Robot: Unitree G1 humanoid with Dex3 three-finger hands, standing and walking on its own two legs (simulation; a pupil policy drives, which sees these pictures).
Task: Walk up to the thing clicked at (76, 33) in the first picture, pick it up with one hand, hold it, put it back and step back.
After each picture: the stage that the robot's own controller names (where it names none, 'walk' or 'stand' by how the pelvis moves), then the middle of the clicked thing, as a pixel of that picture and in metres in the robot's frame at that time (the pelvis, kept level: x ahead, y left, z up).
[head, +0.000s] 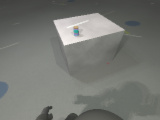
stand; (76, 31) +1.00 +0.24 -0.02
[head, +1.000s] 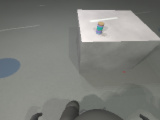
rise first; (99, 28) +0.91 +0.01 +0.01
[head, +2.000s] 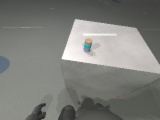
sink last; (87, 45) +0.64 +0.06 +0.00
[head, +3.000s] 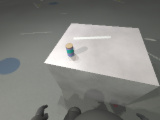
stand; (70, 50) +0.58 +0.23 +0.00
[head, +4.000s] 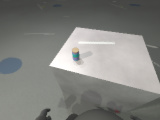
stand; (75, 54) +0.57 +0.18 -0.03
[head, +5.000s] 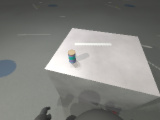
stand; (72, 56) +0.54 +0.20 -0.03
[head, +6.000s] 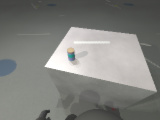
stand; (71, 54) +0.56 +0.21 -0.03
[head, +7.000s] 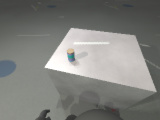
stand; (71, 55) +0.56 +0.21 -0.03
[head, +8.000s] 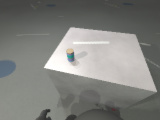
rise first; (70, 55) +0.55 +0.21 -0.03
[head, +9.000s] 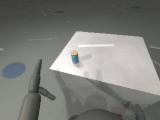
rise first; (74, 57) +0.55 +0.21 -0.02
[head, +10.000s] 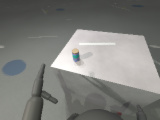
go down; (75, 55) +0.57 +0.21 -0.02
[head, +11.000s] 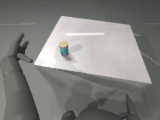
go down; (64, 49) +0.55 +0.20 -0.01
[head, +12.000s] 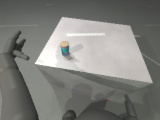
go down; (65, 48) +0.56 +0.20 +0.00
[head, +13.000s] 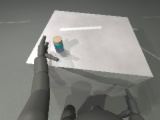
close in; (58, 44) +0.55 +0.22 +0.04
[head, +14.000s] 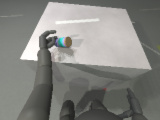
close; (62, 42) +0.55 +0.16 +0.05
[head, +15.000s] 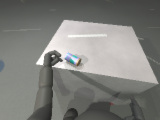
lift; (73, 59) +0.47 +0.14 +0.01
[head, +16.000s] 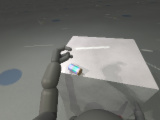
close; (75, 69) +0.46 +0.17 -0.03
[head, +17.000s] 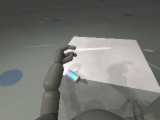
hold; (72, 76) +0.39 +0.18 -0.04
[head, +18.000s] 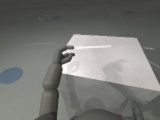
stand; (91, 116) +0.28 -0.01 -0.72
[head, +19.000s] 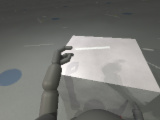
stand; out of the picture +0.12 -0.04 -0.73
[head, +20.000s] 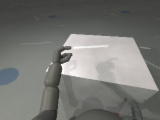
stand; out of the picture +0.09 -0.05 -0.74
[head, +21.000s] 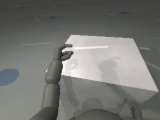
stand; out of the picture +0.08 -0.05 -0.74
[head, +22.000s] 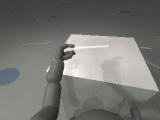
hold; out of the picture +0.08 -0.05 -0.74
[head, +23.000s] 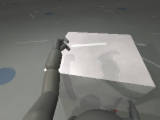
crouch; out of the picture +0.09 -0.05 -0.74
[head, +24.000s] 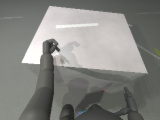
lower; (83, 114) +0.08 -0.05 -0.70
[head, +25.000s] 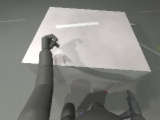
lower; (85, 115) +0.08 -0.04 -0.68
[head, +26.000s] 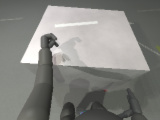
lower; (84, 114) +0.08 -0.05 -0.68
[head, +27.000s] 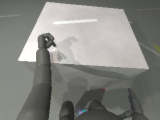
lower; (83, 112) +0.09 -0.05 -0.68
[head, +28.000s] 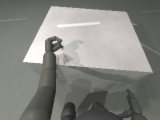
loosen; (85, 115) +0.08 -0.05 -0.68
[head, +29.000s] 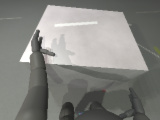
withdraw; (83, 115) +0.08 -0.05 -0.68
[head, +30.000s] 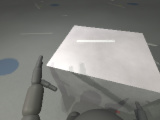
sink last; out of the picture +0.04 -0.06 -0.71
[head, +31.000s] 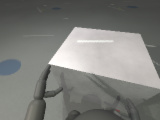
stand; out of the picture +0.08 -0.05 -0.71
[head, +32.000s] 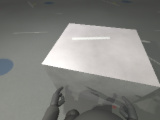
stand; out of the picture +0.06 -0.05 -0.70
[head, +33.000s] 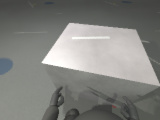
stand; out of the picture +0.06 -0.05 -0.70
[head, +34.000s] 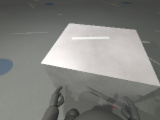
stand; out of the picture +0.06 -0.04 -0.69
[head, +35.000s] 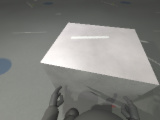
stand; out of the picture +0.06 -0.04 -0.69
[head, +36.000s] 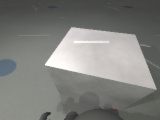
stand; out of the picture +0.05 -0.04 -0.73
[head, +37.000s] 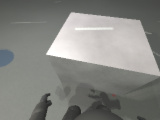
walk; (90, 117) +0.10 -0.08 -0.71
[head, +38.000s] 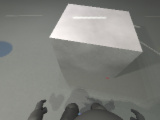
walk; (82, 116) +0.08 -0.01 -0.73
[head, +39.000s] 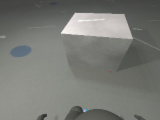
stand; (86, 112) +0.23 +0.05 -0.73
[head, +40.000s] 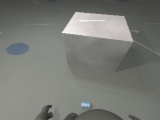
stand; (85, 105) +0.31 +0.01 -0.75
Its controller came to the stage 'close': yes
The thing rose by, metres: 0.01
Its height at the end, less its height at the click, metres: -0.72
